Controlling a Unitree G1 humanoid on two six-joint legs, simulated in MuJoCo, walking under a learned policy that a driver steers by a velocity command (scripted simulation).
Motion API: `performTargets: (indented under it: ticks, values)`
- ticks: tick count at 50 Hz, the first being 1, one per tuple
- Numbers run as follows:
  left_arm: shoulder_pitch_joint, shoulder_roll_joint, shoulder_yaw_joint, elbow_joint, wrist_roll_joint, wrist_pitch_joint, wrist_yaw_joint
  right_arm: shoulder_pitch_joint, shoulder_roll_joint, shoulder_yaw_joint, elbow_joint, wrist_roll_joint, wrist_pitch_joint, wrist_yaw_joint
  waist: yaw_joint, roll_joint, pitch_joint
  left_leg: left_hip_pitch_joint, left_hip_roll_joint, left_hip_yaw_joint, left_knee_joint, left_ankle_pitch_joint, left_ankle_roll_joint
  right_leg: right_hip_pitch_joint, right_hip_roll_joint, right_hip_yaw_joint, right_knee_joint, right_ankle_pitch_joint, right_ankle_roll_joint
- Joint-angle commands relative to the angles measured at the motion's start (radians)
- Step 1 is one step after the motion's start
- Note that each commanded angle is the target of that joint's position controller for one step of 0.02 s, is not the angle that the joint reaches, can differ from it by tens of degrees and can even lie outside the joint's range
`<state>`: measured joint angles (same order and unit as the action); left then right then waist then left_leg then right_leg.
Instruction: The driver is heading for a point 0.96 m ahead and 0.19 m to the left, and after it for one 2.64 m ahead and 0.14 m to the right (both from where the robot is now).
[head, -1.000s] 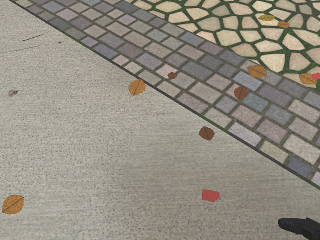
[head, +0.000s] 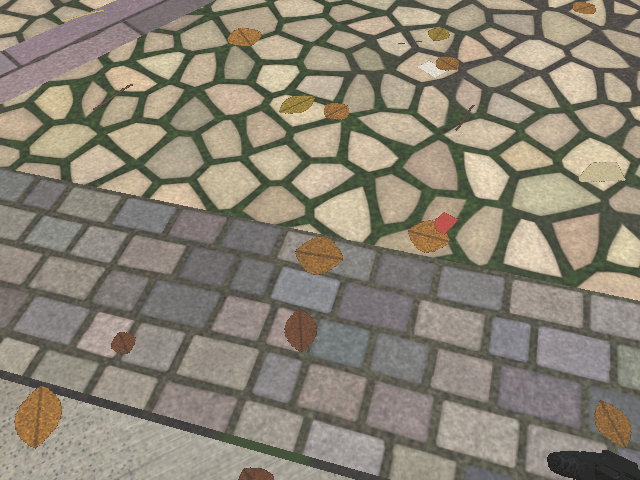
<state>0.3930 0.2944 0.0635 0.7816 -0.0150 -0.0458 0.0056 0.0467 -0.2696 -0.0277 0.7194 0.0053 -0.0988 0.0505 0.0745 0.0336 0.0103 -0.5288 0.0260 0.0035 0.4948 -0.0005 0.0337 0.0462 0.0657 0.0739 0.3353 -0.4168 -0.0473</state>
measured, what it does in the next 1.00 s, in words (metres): walks ahead: left foot, then right foot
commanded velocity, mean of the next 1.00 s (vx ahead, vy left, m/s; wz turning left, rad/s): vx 0.50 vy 0.00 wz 0.13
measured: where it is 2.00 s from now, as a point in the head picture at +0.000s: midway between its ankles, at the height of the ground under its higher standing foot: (307, 269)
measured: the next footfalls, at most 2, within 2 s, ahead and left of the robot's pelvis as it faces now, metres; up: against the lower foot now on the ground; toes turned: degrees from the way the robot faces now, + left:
left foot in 0.02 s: +0.19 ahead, +0.12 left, +0.00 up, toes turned +1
right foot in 0.54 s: +0.47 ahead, -0.13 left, +0.00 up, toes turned -2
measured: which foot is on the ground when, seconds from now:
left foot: up 0.00-0.00, down 0.02-0.56, up 0.58-1.00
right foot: down 0.00-0.04, up 0.06-0.52, down 0.54-1.00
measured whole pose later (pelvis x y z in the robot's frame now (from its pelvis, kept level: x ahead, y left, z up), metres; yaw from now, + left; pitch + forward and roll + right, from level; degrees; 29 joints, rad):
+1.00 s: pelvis +0.54 -0.02 +0.01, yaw +12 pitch +1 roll -2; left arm 0.31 0.27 0.07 0.87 0.00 -0.08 0.01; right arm 0.12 -0.26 -0.05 0.75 0.02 -0.03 0.05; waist 0.07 0.04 0.02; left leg -0.64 0.09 0.00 0.66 0.01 0.03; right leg 0.09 0.02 -0.24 0.22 -0.33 -0.01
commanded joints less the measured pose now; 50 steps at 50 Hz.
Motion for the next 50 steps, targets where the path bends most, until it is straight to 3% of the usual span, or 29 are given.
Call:
performTargets:
  ticks: [1,2,3,4,5,6,7,8,11,13,17,20,22,25,26,27,28,29,30,31,32,33,34,36,39,44,47,50]
  values:
    - [-0.026,0.137,0.027,-0.051,0.009,0.002,0.009,0.213,-0.194,-0.071,-0.010,-0.009,-0.019,-0.011,-0.166,-0.107,-0.174,0.396,0.022,-0.011,0.014,0.015,0.092,-0.103,-0.197,0.059,0.333,0.850,-0.079]
    - [0.076,0.059,0.002,-0.071,0.015,-0.011,0.006,0.350,-0.283,-0.093,0.005,-0.026,-0.017,-0.018,-0.164,0.076,-0.351,0.813,0.263,-0.374,0.036,-0.033,0.234,-0.460,-0.069,0.007,0.711,0.499,-0.007]
    - [0.108,0.038,-0.009,-0.054,0.005,-0.026,0.001,0.412,-0.240,-0.086,0.038,-0.002,-0.009,-0.012,-0.173,0.259,-0.440,0.953,0.372,-0.729,-0.131,-0.229,0.314,-0.681,0.032,0.051,0.937,-0.145,0.027]
    - [0.015,0.130,0.012,-0.071,-0.017,-0.037,-0.005,0.365,-0.181,-0.066,0.031,0.015,-0.004,-0.015,-0.191,0.149,-0.299,0.864,0.345,-0.674,-0.178,-0.397,0.264,-0.795,-0.033,0.098,1.016,-0.129,0.017]
    - [-0.081,0.139,0.012,-0.101,-0.026,-0.043,-0.007,0.292,-0.157,-0.057,0.016,0.008,0.003,-0.021,-0.176,0.074,-0.172,0.716,0.310,-0.540,-0.200,-0.400,0.225,-0.819,-0.088,0.051,0.994,-0.044,0.011]
    - [-0.134,0.129,0.011,-0.114,-0.011,-0.045,-0.007,0.231,-0.140,-0.049,0.012,-0.004,0.007,-0.020,-0.145,0.016,-0.069,0.556,0.270,-0.441,-0.236,-0.312,0.211,-0.798,-0.128,0.021,0.921,0.028,0.011]
    - [-0.132,0.123,0.017,-0.110,0.003,-0.039,-0.004,0.196,-0.115,-0.040,0.006,-0.014,0.003,-0.021,-0.111,0.025,-0.039,0.461,0.237,-0.379,-0.262,-0.230,0.200,-0.743,-0.163,0.022,0.854,0.079,0.013]
    - [-0.102,0.105,0.016,-0.100,0.004,-0.032,-0.005,0.179,-0.108,-0.037,0.005,-0.019,0.000,-0.020,-0.085,0.046,-0.031,0.402,0.213,-0.339,-0.287,-0.172,0.199,-0.689,-0.176,0.020,0.825,0.105,0.019]
    - [-0.090,0.064,0.006,-0.092,0.009,-0.015,0.001,0.185,-0.131,-0.044,0.024,-0.007,-0.012,-0.022,-0.062,0.051,-0.017,0.339,0.196,-0.235,-0.341,-0.032,0.220,-0.673,-0.192,-0.005,0.725,0.155,0.047]
    - [-0.156,0.053,0.001,-0.111,0.015,-0.017,0.002,0.205,-0.153,-0.051,0.038,-0.005,-0.010,-0.030,-0.077,0.033,-0.001,0.348,0.188,-0.182,-0.360,0.027,0.218,-0.708,-0.201,-0.013,0.613,0.259,0.064]
    - [-0.291,0.024,-0.012,-0.135,0.010,-0.032,-0.012,0.254,-0.171,-0.054,0.064,0.007,0.004,-0.040,-0.126,0.025,0.020,0.366,0.144,-0.082,-0.362,0.042,0.173,-0.658,-0.169,-0.047,0.350,0.473,0.067]
    - [-0.377,0.027,-0.013,-0.159,0.000,-0.040,-0.027,0.316,-0.185,-0.057,0.094,0.014,0.016,-0.041,-0.161,0.027,0.039,0.431,0.174,-0.090,-0.341,0.014,0.168,-0.648,-0.146,-0.058,0.253,0.505,0.060]
    - [-0.411,0.038,-0.011,-0.176,-0.003,-0.045,-0.038,0.333,-0.191,-0.060,0.110,0.018,0.028,-0.044,-0.161,0.034,0.050,0.500,0.206,-0.105,-0.309,0.030,0.158,-0.663,-0.138,-0.051,0.208,0.455,0.040]
    - [-0.357,0.073,0.003,-0.169,0.001,-0.051,-0.046,0.315,-0.211,-0.069,0.119,0.021,0.044,-0.052,-0.109,0.054,0.017,0.567,0.229,-0.110,-0.209,0.200,0.129,-0.564,-0.108,-0.071,0.160,0.349,-0.003]
    - [-0.258,0.099,0.019,-0.139,0.006,-0.052,-0.043,0.295,-0.208,-0.067,0.117,0.022,0.049,-0.055,-0.049,0.047,-0.042,0.555,0.196,-0.075,-0.090,0.347,0.108,-0.419,-0.079,-0.101,0.127,0.352,-0.027]
    - [-0.101,0.151,0.043,-0.095,0.011,-0.050,-0.033,0.299,-0.172,-0.052,0.110,0.012,0.050,-0.057,0.017,0.020,-0.157,0.465,0.141,-0.032,0.111,0.347,0.076,-0.173,-0.106,-0.078,0.149,0.377,-0.064]
    - [0.034,0.250,0.066,-0.082,0.033,-0.047,-0.024,0.373,-0.083,-0.021,0.077,-0.006,0.037,-0.053,0.025,-0.156,-0.325,0.116,0.028,0.019,0.491,0.015,0.012,0.229,-0.363,0.272,0.172,0.349,-0.187]
    - [0.071,0.227,0.062,-0.067,0.015,-0.040,-0.025,0.411,-0.048,-0.006,0.089,0.005,0.018,-0.048,0.025,-0.328,-0.417,-0.126,-0.081,-0.061,0.724,-0.568,-0.014,0.361,-0.482,0.618,0.025,0.178,-0.277]
    - [0.035,0.158,0.039,-0.072,0.010,-0.039,-0.023,0.336,-0.156,-0.036,0.080,0.033,0.005,-0.042,0.047,-0.216,-0.293,-0.227,-0.022,-0.140,0.812,-0.551,-0.001,0.270,-0.454,0.542,-0.010,0.076,-0.229]
    - [-0.026,0.130,0.029,-0.078,0.012,-0.039,-0.019,0.255,-0.168,-0.040,0.054,0.044,0.000,-0.039,0.030,-0.169,-0.177,-0.248,0.026,-0.113,0.798,-0.464,0.008,0.138,-0.421,0.397,-0.030,0.103,-0.192]
    - [-0.089,0.105,0.020,-0.076,0.018,-0.042,-0.021,0.220,-0.156,-0.041,0.048,0.034,0.004,-0.042,-0.002,-0.113,-0.100,-0.216,0.062,-0.100,0.740,-0.385,0.003,0.004,-0.381,0.299,-0.070,0.164,-0.173]
    - [-0.136,0.073,0.012,-0.077,0.022,-0.051,-0.022,0.223,-0.151,-0.049,0.053,0.024,0.016,-0.045,-0.035,-0.125,-0.060,-0.171,0.092,-0.107,0.687,-0.329,-0.002,-0.083,-0.348,0.221,-0.107,0.221,-0.157]
    - [-0.163,0.064,0.011,-0.073,0.027,-0.058,-0.024,0.254,-0.133,-0.049,0.064,0.025,0.031,-0.045,-0.061,-0.146,-0.045,-0.114,0.104,-0.111,0.670,-0.292,-0.011,-0.147,-0.330,0.166,-0.141,0.258,-0.150]
    - [-0.180,0.066,0.016,-0.056,0.028,-0.073,-0.023,0.277,-0.097,-0.047,0.073,0.026,0.055,-0.048,-0.085,-0.130,-0.021,-0.091,0.106,-0.112,0.649,-0.248,-0.027,-0.207,-0.322,0.076,-0.188,0.345,-0.156]
    - [-0.166,0.088,0.025,-0.024,0.036,-0.079,-0.013,0.220,-0.085,-0.050,0.050,0.020,0.065,-0.052,-0.081,-0.095,0.014,-0.165,0.102,-0.135,0.551,-0.124,-0.046,-0.191,-0.319,-0.031,-0.213,0.448,-0.154]
    - [-0.140,0.117,0.031,0.009,0.027,-0.067,0.005,0.080,-0.049,-0.037,0.004,0.013,0.054,-0.025,-0.031,-0.076,0.052,-0.139,0.084,-0.048,0.271,0.090,-0.035,-0.145,-0.292,-0.187,-0.227,0.491,-0.115]
    - [-0.084,0.137,0.039,0.042,0.015,-0.048,0.009,-0.011,-0.039,-0.030,-0.045,0.013,0.054,-0.007,0.005,-0.062,0.084,-0.181,0.077,-0.013,0.179,0.062,-0.012,-0.034,-0.330,-0.218,-0.198,0.531,-0.111]
    - [-0.077,0.158,0.048,0.057,0.002,-0.022,0.012,-0.039,-0.053,-0.035,-0.086,0.015,0.056,0.010,-0.008,-0.079,0.081,-0.175,0.048,0.037,0.135,-0.058,0.027,0.068,-0.359,-0.248,-0.110,0.725,-0.090]
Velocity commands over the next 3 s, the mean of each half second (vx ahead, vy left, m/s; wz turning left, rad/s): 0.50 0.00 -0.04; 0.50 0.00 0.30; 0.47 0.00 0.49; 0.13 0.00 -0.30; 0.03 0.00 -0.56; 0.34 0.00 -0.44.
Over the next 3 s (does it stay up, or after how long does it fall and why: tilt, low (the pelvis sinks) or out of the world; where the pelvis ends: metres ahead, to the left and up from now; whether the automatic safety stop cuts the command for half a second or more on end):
stays up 1.09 0.11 0.01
